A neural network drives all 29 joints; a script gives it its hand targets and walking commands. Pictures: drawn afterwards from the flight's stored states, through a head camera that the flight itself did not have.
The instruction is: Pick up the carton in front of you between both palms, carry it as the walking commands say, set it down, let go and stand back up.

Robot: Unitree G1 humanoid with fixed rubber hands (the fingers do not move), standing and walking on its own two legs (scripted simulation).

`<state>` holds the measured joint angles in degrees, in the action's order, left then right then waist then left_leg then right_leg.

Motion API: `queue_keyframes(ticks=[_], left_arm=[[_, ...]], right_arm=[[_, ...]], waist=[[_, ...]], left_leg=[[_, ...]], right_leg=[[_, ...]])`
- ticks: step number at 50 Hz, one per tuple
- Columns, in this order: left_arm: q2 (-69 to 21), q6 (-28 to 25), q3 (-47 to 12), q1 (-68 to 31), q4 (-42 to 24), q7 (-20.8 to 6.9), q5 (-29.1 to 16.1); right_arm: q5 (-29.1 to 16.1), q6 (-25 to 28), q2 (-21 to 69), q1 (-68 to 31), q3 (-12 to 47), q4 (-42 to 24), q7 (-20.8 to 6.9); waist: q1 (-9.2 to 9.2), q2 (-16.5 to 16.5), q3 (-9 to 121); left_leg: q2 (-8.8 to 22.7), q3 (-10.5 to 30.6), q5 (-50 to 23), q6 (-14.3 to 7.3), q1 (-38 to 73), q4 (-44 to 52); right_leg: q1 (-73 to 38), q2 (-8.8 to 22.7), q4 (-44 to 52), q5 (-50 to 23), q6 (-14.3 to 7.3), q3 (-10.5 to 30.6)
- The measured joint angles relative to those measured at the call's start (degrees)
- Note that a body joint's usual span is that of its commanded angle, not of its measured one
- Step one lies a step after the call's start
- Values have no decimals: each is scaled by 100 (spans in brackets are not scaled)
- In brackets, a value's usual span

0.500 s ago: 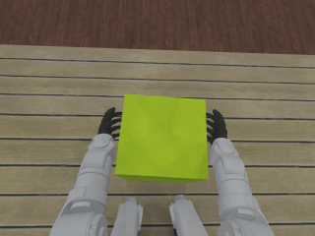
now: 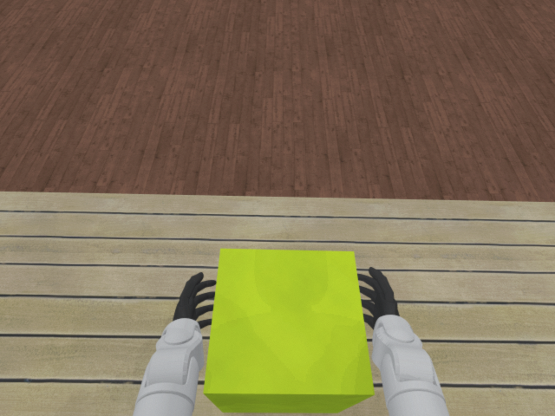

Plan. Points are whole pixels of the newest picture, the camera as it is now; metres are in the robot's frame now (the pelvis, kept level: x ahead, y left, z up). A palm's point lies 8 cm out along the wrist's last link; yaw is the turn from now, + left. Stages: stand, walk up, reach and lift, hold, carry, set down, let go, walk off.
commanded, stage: reach and lift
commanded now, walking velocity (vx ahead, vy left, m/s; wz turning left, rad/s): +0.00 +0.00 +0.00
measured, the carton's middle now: (283, 337) +0.30 -0.01 -0.10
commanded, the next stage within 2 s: hold in 1.20 s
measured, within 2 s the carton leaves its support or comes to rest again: neither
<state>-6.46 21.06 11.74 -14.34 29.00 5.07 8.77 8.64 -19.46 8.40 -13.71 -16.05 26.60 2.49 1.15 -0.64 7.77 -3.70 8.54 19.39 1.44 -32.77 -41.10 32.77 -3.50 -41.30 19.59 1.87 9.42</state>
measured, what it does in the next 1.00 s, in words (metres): stands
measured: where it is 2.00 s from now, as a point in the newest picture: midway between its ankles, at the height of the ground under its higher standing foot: outside the picture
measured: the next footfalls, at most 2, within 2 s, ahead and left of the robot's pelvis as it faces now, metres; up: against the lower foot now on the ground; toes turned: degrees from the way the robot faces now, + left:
none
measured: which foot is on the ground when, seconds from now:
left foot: down 0.00-1.00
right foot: down 0.00-1.00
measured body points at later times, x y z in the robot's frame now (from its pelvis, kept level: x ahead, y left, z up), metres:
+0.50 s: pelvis -0.02 +0.00 +0.02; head -0.04 +0.01 +0.47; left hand +0.29 +0.15 +0.03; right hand +0.29 -0.15 +0.04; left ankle +0.01 +0.13 -0.71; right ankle +0.01 -0.14 -0.71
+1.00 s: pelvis +0.00 +0.00 +0.03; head -0.02 +0.00 +0.48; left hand +0.30 +0.15 +0.04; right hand +0.30 -0.15 +0.05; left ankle +0.01 +0.13 -0.71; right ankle +0.01 -0.14 -0.71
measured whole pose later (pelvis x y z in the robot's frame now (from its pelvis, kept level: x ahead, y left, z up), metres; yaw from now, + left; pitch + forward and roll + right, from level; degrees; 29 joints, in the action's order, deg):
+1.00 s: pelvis +0.00 +0.00 +0.03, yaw +0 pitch -3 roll +0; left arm -8.4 39.3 11.9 -13.8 16.6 1.8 15.7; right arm 15.6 -36.8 8.7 -14.8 -13.1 17.1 -0.1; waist 0.2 0.0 -0.3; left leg -2.0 8.2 11.3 1.1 -6.6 -21.4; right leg 6.9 -1.8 -22.1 11.7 1.3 8.9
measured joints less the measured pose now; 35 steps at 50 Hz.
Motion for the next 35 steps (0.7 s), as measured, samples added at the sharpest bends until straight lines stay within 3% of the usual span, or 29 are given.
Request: queue_keyframes(ticks=[5,14,23,35], left_arm=[[-54,592,36,109,-382,-82,129],[-189,1402,224,-60,-559,-243,577],[-181,1473,389,-482,-371,-314,757],[-287,1602,372,-346,-714,-341,845]], right_arm=[[119,-586,-17,68,201,-308,19],[629,-1396,55,-243,28,-359,-185],[835,-1384,107,-600,-254,-189,-255],[847,-1466,121,-489,-200,-432,-331]], waist=[[-67,8,-87],[-90,56,-477],[-78,32,-807],[-46,49,-842]], left_leg=[[44,33,-214,-14,922,609],[74,56,-535,-40,2016,1273],[85,-3,-605,-38,2048,1239],[118,-55,-706,-46,2286,1526]], right_leg=[[-927,49,613,-210,-19,-7],[-2050,130,1319,-535,-21,-28],[-2070,125,1283,-617,-1,-6],[-2284,150,1542,-715,-12,6]])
